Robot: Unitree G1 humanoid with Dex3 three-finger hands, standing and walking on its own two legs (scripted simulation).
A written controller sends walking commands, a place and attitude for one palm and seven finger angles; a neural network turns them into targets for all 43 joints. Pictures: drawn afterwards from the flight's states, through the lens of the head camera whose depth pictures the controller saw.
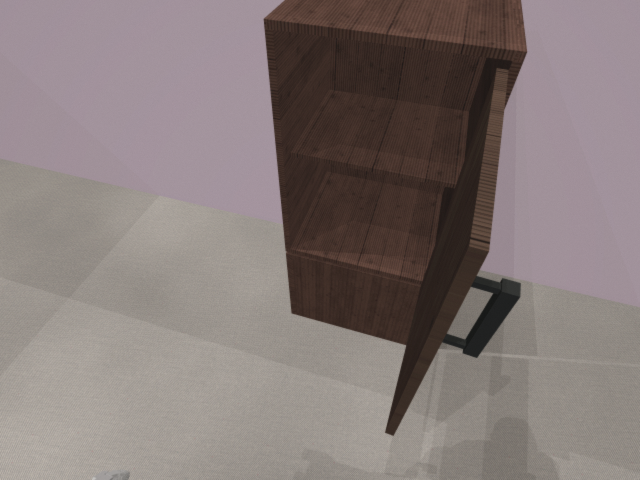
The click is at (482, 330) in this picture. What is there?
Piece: cupboard door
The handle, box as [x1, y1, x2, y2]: [442, 276, 520, 357]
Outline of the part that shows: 520,283 503,278 499,282 496,282 476,276 471,286 490,291 493,294 465,339 446,334 442,341 460,347 463,349 463,353 476,357 518,299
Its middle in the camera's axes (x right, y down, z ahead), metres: +0.20 +0.10 +0.50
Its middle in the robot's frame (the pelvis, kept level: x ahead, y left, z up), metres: +0.32 -0.18 +0.04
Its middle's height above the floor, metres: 0.81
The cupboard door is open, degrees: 87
